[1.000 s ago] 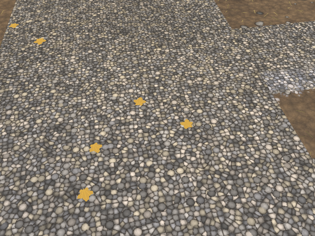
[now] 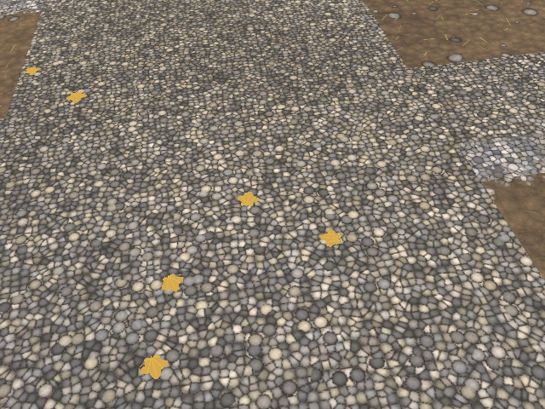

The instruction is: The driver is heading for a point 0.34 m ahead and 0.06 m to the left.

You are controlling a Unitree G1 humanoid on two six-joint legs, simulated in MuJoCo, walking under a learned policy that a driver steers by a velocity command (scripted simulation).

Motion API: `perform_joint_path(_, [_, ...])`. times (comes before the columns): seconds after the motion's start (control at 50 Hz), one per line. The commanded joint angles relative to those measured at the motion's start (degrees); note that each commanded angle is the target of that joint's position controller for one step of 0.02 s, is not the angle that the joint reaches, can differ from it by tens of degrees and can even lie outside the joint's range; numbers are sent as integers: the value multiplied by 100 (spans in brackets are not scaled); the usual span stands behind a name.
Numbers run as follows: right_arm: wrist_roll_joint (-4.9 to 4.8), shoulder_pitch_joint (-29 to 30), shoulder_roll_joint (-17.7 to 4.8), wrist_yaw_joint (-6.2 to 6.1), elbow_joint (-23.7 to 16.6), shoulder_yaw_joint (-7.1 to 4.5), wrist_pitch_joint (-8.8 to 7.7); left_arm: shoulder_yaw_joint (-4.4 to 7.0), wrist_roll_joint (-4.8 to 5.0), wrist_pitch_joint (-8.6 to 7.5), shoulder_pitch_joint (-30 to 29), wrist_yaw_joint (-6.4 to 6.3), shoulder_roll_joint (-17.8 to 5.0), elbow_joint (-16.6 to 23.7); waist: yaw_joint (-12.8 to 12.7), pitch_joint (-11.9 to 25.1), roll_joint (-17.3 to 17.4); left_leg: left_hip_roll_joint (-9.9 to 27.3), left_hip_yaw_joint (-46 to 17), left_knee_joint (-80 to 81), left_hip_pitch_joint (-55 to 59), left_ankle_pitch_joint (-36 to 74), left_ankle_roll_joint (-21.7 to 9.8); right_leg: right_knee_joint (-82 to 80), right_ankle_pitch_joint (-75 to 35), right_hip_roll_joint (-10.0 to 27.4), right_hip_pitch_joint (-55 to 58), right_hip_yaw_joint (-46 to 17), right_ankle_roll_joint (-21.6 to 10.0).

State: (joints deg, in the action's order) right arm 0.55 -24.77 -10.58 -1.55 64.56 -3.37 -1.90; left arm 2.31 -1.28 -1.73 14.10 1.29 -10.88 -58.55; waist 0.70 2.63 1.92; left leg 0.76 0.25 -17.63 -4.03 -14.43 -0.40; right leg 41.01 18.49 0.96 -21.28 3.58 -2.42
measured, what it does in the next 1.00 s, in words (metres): walks ahead: left foot, then right foot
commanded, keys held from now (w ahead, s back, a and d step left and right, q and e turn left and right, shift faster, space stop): w+shift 0.06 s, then w+q+shift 0.22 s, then shift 0.72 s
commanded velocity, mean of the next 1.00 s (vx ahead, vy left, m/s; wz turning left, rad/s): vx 0.42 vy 0.00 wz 0.21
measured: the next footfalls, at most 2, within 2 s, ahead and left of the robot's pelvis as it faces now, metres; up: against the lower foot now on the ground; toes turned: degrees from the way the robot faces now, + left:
left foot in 0.50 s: +0.44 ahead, +0.07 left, +0.00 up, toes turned +15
right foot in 0.94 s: +0.49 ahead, -0.11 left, +0.00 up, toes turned +11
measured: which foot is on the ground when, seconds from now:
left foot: down 0.00-0.06, up 0.08-0.48, down 0.50-1.00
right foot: down 0.00-0.50, up 0.52-0.92, down 0.94-1.00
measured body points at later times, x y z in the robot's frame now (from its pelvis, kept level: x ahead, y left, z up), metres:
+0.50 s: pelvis +0.26 -0.01 -0.03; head +0.31 -0.01 +0.41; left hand +0.11 +0.19 -0.17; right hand +0.48 -0.18 -0.16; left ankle +0.40 +0.06 -0.75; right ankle +0.04 -0.12 -0.72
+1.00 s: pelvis +0.40 +0.00 -0.01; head +0.41 -0.01 +0.44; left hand +0.39 +0.22 -0.16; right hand +0.48 -0.22 -0.16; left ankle +0.40 +0.06 -0.75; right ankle +0.45 -0.12 -0.75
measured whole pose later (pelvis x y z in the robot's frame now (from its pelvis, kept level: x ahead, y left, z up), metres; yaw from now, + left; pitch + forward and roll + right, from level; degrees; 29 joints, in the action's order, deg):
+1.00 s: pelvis +0.40 +0.00 -0.01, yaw +13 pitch -1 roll +1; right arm 0.7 -15.7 -9.4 -1.3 59.8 -0.5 -2.0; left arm 0.3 -1.2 -0.6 14.8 -2.4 -7.6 -61.1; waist 0.8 -0.8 0.2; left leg -4.8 4.7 -23.3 -10.6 -12.0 -5.5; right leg 27.0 12.6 1.8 -13.1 1.1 0.3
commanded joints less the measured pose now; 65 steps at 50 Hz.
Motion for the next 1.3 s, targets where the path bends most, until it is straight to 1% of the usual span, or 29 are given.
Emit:
perform_joint_path(0.02, [-35,887,-848,14,-502,-198,-155,102,58,-81,552,-16,-160,180,-652,-1010,533,1030,-805,682,-2088,-2326,-951,-1100,-68,-99,1417,444,-88])
perform_joint_path(0.04, [2,946,-768,40,-553,-198,-141,142,49,-102,1032,-66,-196,1,-813,-1003,85,864,-691,38,-2569,-2398,-986,-1333,32,-316,2118,644,-78])
perform_joint_path(0.06, [101,1071,-522,85,-670,-132,-175,212,2,-198,1851,-132,-368,-261,-1114,-759,-817,450,-267,-1607,-3224,-1825,-915,-1690,519,50,3085,-51,-130])
perform_joint_path(0.08, [67,1319,160,147,-1077,42,-261,300,-132,-295,2436,-191,-962,-272,-1188,-420,-2431,-267,266,-4075,-4379,-1622,-689,-2970,2820,1760,3553,-2927,-430])
perform_joint_path(0.1, [99,1360,39,230,-1278,23,-296,268,-155,-261,2013,-207,-971,-206,-783,-691,-1956,-237,-482,-5085,-5145,-1035,-853,-3678,3939,2374,2930,-4589,-763])
perform_joint_path(0.12, [100,1621,-218,304,-1394,-20,-297,234,-108,-284,1185,-200,-862,66,-419,-1081,-1073,196,-651,-5420,-5334,-270,-857,-3604,3551,2395,2408,-4026,-699])
perform_joint_path(0.14, [79,1557,-366,387,-1340,-58,-300,209,-44,-361,797,-162,-766,206,-250,-950,-502,354,-746,-5267,-4989,280,-756,-3513,2666,2051,2137,-3106,-513])
perform_joint_path(0.2, [133,1309,-288,521,-1250,-82,-126,155,-15,-512,800,-224,-635,191,-32,-594,-602,430,-445,-5309,-4454,785,-458,-3697,1287,1580,1898,-1574,-248])
perform_joint_path(0.28, [19,2041,-253,509,-1439,-75,32,95,-11,-585,1380,-185,-338,-13,-230,-1081,-268,239,-36,-4951,-4654,1382,-530,-3769,-590,997,1916,105,231])
perform_joint_path(0.34, [148,2690,-55,520,-1730,49,-56,-12,-34,-628,1500,-243,-186,-102,-223,-1488,-331,115,481,-3377,-4176,1585,-481,-3676,-2914,899,1657,655,-28])
perform_joint_path(0.4, [161,2757,-13,491,-1801,143,-126,-2,50,-626,1671,-351,-548,-247,-153,-1241,-561,-279,1090,-1968,-2817,1682,-623,-3234,-5888,1078,1999,940,-95])
perform_joint_path(0.44, [188,1798,-297,414,-1489,72,-163,49,87,-590,1626,-436,-808,-304,248,-674,-904,-739,1226,-1736,-1851,1508,-848,-2054,-7475,1117,2445,1014,-71])
perform_joint_path(0.48, [247,177,-646,341,-936,-75,-255,90,120,-492,1292,-431,-915,-254,978,103,-1170,-615,693,-865,-315,2114,-1160,77,-6775,1099,2363,949,-119])
perform_joint_path(0.5, [333,-244,-937,289,-779,-160,-288,78,179,-466,1189,-368,-770,-145,1087,470,-892,-27,183,-771,676,3123,-1241,1612,-4426,701,1616,949,-105])
perform_joint_path(0.52, [365,-238,-1485,258,-719,-286,-274,-39,322,-408,2213,-286,38,-103,321,1462,762,1991,-1791,-2090,2896,7612,-2155,4058,1978,-214,-422,596,51])
perform_joint_path(0.54, [74,-382,-1508,257,-824,-307,-235,19,457,-347,2203,-294,-339,-81,508,2594,1,2362,-2803,-1567,3151,7161,-2705,4871,1757,-300,-847,-678,19])
perform_joint_path(0.58, [-6,944,-801,134,-1051,-121,-162,8,197,-342,1210,-270,-313,157,138,738,-302,1837,-1959,-361,928,4485,-2175,3968,683,118,-1109,-599,18])
perform_joint_path(0.6, [-18,1003,-523,118,-995,-35,-201,68,21,-308,912,-271,-408,181,23,124,-573,1611,-1563,-102,42,4633,-1891,3516,475,250,-825,-624,15])
perform_joint_path(0.62, [-48,935,-380,85,-928,23,-221,70,-104,-177,1105,-266,-297,124,-145,-11,-544,1455,-1249,63,-542,4612,-1751,3157,377,287,-315,-613,34])
perform_joint_path(0.66, [-18,927,-359,84,-885,76,-273,9,-112,44,1374,-239,14,-5,-374,30,-534,1211,-870,319,-1145,4237,-1435,2519,232,291,371,-535,74])
perform_joint_path(0.68, [39,962,-451,101,-891,84,-323,-20,-72,104,1436,-241,98,-37,-415,21,-307,1198,-683,313,-1352,4780,-1537,2285,263,263,532,-493,103])
perform_joint_path(0.72, [84,953,-473,123,-821,134,-373,-28,-37,157,1168,-276,37,20,-457,-44,18,976,-247,232,-1416,4998,-1422,1458,33,252,527,-441,112])
perform_joint_path(0.8, [86,647,-539,120,-694,161,-237,-18,18,213,664,-342,-181,36,-216,74,375,835,-237,265,-1066,3527,-1116,388,-397,168,546,-258,163])
perform_joint_path(0.92, [41,715,-470,5,-639,208,-31,-117,-1,177,409,-389,-39,-86,-186,-548,80,892,-789,267,-1431,551,-940,-1599,-738,176,1233,-265,130])
perform_joint_path(0.96, [32,386,-337,0,-609,216,-56,-102,-80,43,698,-420,-358,-182,4,-489,-447,526,-644,-130,-1522,496,-588,-2026,-1956,911,1768,-1024,30])
perform_joint_path(0.98, [-59,75,-65,19,-497,253,-16,-98,49,37,409,-396,-392,-254,276,-571,-1083,139,-336,52,-1063,255,-471,-2103,-1729,946,1095,-1169,-163])
perform_joint_path(1.02, [-16,323,-316,-15,-414,200,26,-171,81,-13,303,-332,-71,-243,111,-639,-694,248,-407,14,-422,682,-426,-2231,-1314,679,715,-935,-6])
perform_joint_path(1.12, [-15,462,-200,-35,-301,235,34,-162,85,9,506,-383,-107,-409,22,-575,-339,371,-435,37,-418,898,-394,-2256,-1455,567,1091,-828,-13])
perform_joint_path(1.3, [-20,411,-114,-97,-56,278,61,-187,75,36,636,-397,-73,-592,-39,-599,-233,414,-410,17,-373,1053,-345,-2252,-1670,546,1264,-788,-59])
